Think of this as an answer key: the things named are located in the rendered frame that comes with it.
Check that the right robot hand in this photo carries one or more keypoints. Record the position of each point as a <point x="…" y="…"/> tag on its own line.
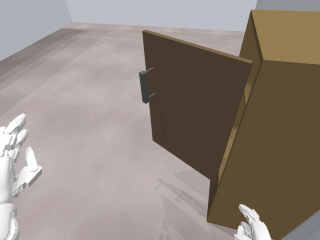
<point x="257" y="230"/>

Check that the handle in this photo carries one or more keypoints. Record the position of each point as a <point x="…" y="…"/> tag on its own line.
<point x="144" y="85"/>

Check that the cupboard door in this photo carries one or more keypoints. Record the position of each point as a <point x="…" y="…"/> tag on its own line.
<point x="198" y="94"/>

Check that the robot left forearm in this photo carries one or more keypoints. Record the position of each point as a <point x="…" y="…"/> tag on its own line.
<point x="9" y="228"/>

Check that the left robot hand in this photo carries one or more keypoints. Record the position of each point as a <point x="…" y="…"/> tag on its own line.
<point x="11" y="140"/>

